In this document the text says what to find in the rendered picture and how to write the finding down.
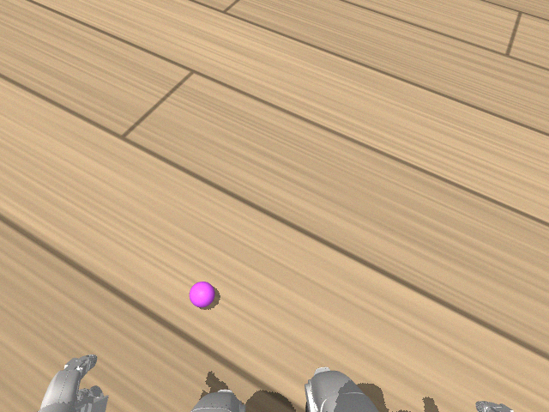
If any left robot hand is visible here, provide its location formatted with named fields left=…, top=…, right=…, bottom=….
left=40, top=354, right=109, bottom=412

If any ball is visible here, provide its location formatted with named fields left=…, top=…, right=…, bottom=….
left=190, top=282, right=215, bottom=307

